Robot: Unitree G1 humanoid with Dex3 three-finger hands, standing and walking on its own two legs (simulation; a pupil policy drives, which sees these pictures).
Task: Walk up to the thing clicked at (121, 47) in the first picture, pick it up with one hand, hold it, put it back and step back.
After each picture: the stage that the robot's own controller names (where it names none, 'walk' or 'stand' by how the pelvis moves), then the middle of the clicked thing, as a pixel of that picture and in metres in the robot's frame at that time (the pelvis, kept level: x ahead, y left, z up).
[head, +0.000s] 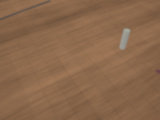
stand; (124, 39) +1.39 -0.44 -0.65
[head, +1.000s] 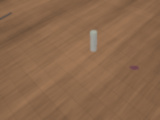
walk; (93, 41) +1.31 -0.02 -0.63
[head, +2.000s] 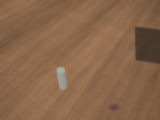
walk; (62, 78) +0.80 +0.23 -0.63
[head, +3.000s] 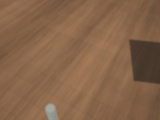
walk; (52, 115) +0.48 +0.22 -0.63
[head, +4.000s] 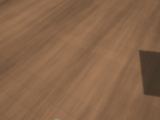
stand; out of the picture +0.41 +0.20 -0.65
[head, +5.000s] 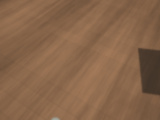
stand; out of the picture +0.41 +0.21 -0.66
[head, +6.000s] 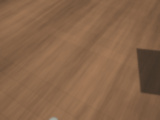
stand; out of the picture +0.42 +0.23 -0.66
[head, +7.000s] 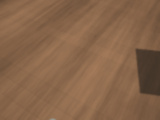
stand; out of the picture +0.41 +0.23 -0.66
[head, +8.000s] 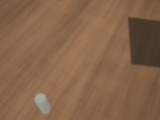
go down; (43, 104) +0.43 +0.23 -0.58
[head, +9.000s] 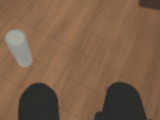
go down; (21, 51) +0.48 +0.27 -0.25
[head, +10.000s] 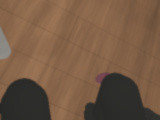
close in; out of the picture +0.47 +0.29 -0.21
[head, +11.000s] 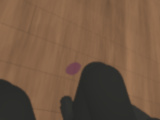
close; out of the picture +0.46 +0.32 -0.16
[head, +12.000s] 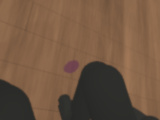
lift; out of the picture +0.44 +0.32 -0.16
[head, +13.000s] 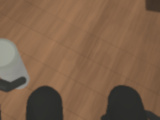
lift; (12, 69) +0.35 +0.24 -0.03
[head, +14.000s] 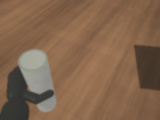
hold; (41, 85) +0.32 +0.15 +0.08
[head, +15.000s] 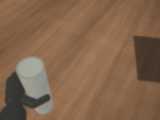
hold; (38, 89) +0.32 +0.17 +0.03
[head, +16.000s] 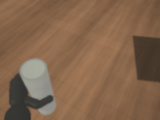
crouch; (41, 91) +0.32 +0.16 +0.02
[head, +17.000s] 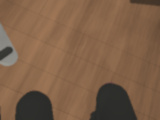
crouch; out of the picture +0.46 +0.24 -0.05
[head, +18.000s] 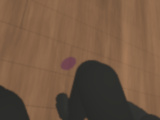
lower; out of the picture +0.44 +0.31 -0.16
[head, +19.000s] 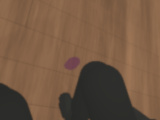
lower; out of the picture +0.44 +0.31 -0.16
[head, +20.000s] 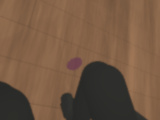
lower; out of the picture +0.44 +0.31 -0.16
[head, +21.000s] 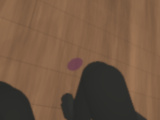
lower; out of the picture +0.43 +0.31 -0.16
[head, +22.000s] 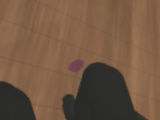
draw back; out of the picture +0.44 +0.28 -0.15
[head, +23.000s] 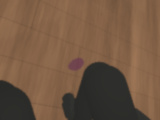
rise; out of the picture +0.44 +0.29 -0.16
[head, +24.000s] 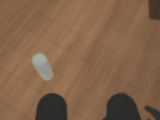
walk; (43, 68) +0.47 +0.22 -0.36
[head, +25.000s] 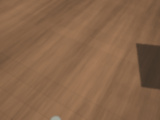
stand; out of the picture +0.41 +0.18 -0.59
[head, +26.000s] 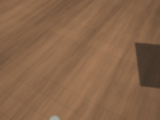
stand; out of the picture +0.41 +0.20 -0.60
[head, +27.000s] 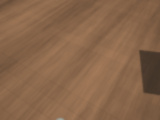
stand; out of the picture +0.42 +0.18 -0.64
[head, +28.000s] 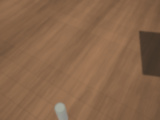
walk; (61, 113) +0.44 +0.18 -0.64
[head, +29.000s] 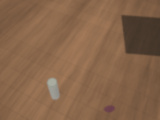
walk; (53, 89) +0.59 +0.22 -0.64
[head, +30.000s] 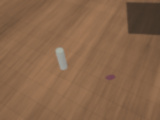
walk; (61, 59) +0.92 +0.27 -0.63
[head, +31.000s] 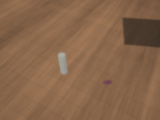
stand; (63, 63) +1.03 +0.23 -0.65
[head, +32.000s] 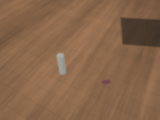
stand; (61, 64) +1.04 +0.24 -0.66
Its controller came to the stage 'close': yes
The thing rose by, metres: 0.68
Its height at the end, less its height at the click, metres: +0.00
